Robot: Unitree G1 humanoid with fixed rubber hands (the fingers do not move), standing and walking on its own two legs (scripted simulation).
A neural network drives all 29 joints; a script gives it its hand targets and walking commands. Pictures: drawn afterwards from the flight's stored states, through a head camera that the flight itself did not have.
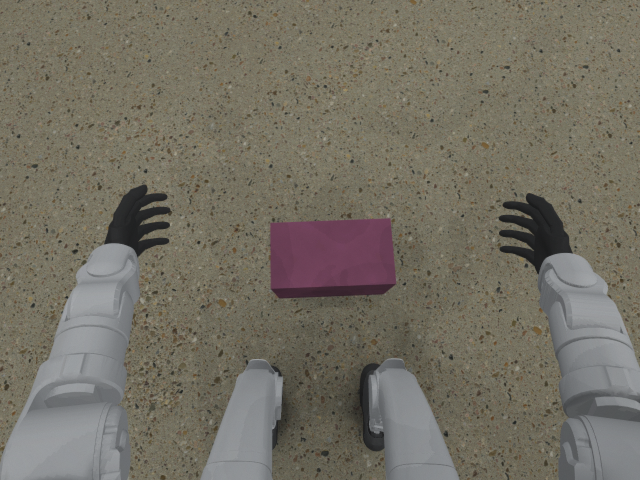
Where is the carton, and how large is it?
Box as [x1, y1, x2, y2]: [270, 218, 395, 297]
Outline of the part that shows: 390,219 386,218 270,223 271,289 279,297 379,294 385,292 395,284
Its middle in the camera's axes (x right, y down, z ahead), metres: +0.03 +0.06 +1.01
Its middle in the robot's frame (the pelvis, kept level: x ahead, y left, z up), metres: +0.47 -0.01 -0.59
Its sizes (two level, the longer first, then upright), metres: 0.288 0.158 0.197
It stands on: the floor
